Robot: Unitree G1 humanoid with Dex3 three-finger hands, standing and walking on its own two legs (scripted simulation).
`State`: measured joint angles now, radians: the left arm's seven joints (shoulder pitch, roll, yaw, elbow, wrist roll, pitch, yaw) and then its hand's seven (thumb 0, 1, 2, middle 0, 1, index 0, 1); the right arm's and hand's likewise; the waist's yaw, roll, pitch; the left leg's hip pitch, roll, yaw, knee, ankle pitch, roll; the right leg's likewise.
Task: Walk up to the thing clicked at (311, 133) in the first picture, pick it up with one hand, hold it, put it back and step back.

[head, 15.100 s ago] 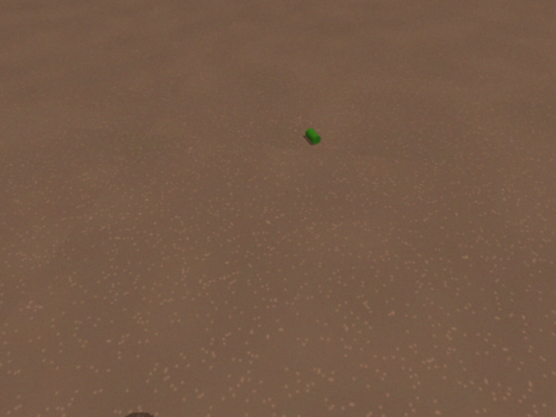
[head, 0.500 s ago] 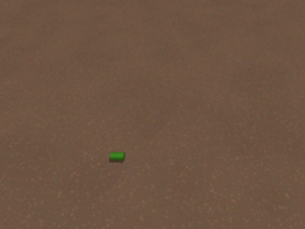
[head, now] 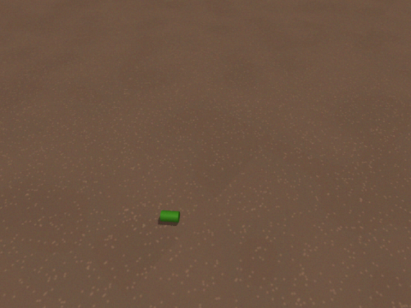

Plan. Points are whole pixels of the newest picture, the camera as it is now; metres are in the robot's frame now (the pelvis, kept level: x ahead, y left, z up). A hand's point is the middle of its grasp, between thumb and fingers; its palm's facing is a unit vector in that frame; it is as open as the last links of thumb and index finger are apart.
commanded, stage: walk up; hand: left
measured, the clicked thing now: (170, 216) +0.71 +0.22 -0.74
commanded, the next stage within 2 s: none
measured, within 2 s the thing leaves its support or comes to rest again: neither
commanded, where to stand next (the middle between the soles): +0.31 +0.00 m, yaw -2 degrees
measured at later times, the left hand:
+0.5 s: hand (101, 279) +0.23 +0.26 -0.12, palm faces -0.03 -0.91 -0.41, open 7.3 cm
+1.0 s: hand (99, 250) +0.31 +0.30 -0.16, palm faces -0.10 -0.92 -0.38, open 7.3 cm
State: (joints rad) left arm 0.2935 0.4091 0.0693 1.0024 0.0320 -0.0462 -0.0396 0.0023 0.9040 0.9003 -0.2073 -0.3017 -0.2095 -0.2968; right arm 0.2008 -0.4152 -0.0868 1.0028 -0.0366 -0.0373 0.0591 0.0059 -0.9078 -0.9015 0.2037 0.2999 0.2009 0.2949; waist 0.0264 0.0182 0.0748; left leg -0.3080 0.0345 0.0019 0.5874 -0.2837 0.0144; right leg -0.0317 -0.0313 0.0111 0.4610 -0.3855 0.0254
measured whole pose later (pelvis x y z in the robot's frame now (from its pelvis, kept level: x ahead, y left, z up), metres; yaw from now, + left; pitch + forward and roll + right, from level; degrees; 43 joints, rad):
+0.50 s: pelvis +0.15 -0.01 -0.01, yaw -1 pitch -5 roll -1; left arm 0.28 0.37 0.05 0.84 0.02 -0.09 -0.04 0.00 0.91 0.90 -0.21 -0.30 -0.21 -0.30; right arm 0.32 -0.42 -0.06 0.87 -0.01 -0.01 0.04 0.01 -0.91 -0.90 0.20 0.30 0.20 0.29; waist 0.00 0.07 0.09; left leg -0.35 0.01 -0.02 1.10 -0.47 0.03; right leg -0.29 -0.02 -0.05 0.62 -0.25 -0.03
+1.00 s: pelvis +0.25 +0.02 -0.01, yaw -4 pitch -2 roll -1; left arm 0.28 0.41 0.05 0.94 0.02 -0.03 -0.02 0.00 0.91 0.90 -0.20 -0.30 -0.21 -0.30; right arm 0.24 -0.39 -0.03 0.87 -0.01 -0.04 0.01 0.00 -0.90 -0.90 0.21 0.30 0.21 0.30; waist 0.00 -0.01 0.09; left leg -0.35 0.08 0.05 0.69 -0.30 -0.01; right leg -0.29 -0.02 -0.02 0.64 -0.31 -0.02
